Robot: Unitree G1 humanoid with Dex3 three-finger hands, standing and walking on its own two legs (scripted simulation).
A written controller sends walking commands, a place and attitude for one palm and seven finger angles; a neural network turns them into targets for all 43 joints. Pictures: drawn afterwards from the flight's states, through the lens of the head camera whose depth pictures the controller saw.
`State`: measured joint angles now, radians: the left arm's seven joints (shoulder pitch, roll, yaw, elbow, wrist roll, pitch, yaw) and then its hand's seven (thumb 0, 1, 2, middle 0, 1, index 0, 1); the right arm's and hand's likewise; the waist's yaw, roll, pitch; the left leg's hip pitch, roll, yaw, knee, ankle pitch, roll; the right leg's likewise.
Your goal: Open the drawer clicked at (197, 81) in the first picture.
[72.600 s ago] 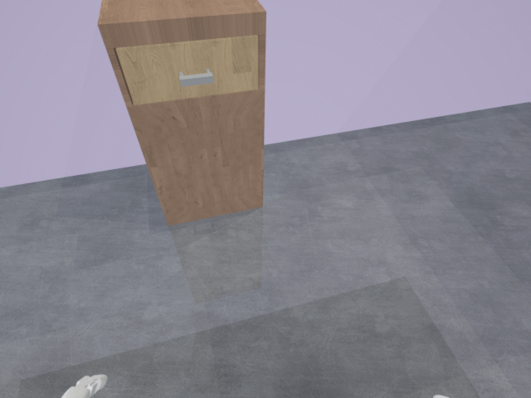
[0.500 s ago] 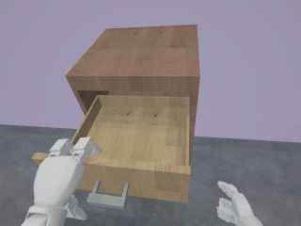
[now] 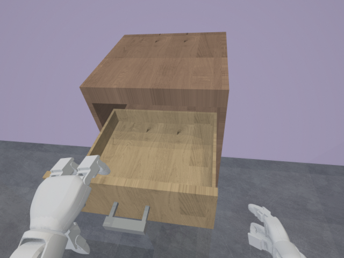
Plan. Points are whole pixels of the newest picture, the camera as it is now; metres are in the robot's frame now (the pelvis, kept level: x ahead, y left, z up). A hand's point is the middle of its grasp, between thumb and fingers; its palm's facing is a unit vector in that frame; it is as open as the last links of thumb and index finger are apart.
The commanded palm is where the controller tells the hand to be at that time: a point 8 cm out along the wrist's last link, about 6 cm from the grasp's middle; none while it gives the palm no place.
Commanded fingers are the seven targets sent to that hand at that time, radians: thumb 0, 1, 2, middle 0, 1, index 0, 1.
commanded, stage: draw the hand back to the body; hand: left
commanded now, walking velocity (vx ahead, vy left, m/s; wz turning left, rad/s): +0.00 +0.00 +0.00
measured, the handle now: (128, 216) +0.21 +0.16 -0.02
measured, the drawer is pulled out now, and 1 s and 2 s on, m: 0.29 0.29 0.29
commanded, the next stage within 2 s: step back with the hand held close in 1.44 s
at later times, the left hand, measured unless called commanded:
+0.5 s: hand (68, 203) +0.17 +0.23 +0.13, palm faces +0.16 -0.47 -0.87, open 13.8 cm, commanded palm +0.12 +0.24 +0.18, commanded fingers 0.00 -0.36 0.36 -0.29 -1.11 -0.29 -1.11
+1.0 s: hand (65, 182) +0.19 +0.23 +0.16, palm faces +0.37 -0.84 -0.40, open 10.8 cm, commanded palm +0.14 +0.28 +0.18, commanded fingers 0.00 0.51 0.74 -0.23 -0.55 -0.23 -0.55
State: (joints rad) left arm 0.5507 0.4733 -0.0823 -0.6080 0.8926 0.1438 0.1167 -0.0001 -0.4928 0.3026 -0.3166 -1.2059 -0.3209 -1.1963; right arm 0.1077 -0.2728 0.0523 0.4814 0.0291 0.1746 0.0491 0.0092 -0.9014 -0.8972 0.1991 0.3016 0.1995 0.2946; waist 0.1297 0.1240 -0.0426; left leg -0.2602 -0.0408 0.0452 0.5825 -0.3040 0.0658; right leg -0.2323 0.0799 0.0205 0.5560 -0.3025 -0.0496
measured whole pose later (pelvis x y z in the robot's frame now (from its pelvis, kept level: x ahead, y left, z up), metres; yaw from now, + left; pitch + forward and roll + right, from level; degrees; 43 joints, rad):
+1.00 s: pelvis +0.02 +0.00 +0.01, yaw +3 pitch -2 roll -1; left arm 0.61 0.35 0.24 -0.56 -0.08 -0.09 0.11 0.00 0.18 0.59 -0.26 -0.77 -0.26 -0.76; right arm 0.19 -0.22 0.03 0.61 0.03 -0.09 -0.06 0.01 -0.90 -0.90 0.20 0.30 0.20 0.30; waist 0.05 0.06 0.01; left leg -0.17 -0.07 -0.01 0.48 -0.28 0.07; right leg -0.12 0.06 -0.02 0.44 -0.29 -0.05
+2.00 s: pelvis -0.01 +0.00 +0.00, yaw +3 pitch +2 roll -1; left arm 0.69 0.46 0.38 -0.63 -0.06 -0.17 0.13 0.02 0.89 0.90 -0.21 -0.31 -0.22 -0.30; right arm 0.16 -0.23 -0.03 0.54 0.05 0.02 -0.07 0.01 -0.90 -0.90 0.20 0.30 0.20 0.29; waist -0.01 0.01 0.04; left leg -0.34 -0.07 0.00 0.53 -0.24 0.07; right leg -0.30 0.05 -0.03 0.52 -0.26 -0.04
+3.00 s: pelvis -0.17 -0.03 +0.01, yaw +4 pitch +5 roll +2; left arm 0.72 0.42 0.38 -0.63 -0.05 -0.21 0.15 0.01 0.89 0.90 -0.21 -0.31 -0.22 -0.30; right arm 0.13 -0.20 -0.01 0.58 0.02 -0.01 -0.08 0.01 -0.90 -0.90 0.20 0.30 0.20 0.30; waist -0.03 -0.06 0.01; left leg -0.40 -0.01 0.00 0.78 -0.46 -0.02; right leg -0.36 -0.03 -0.07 0.51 -0.23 -0.04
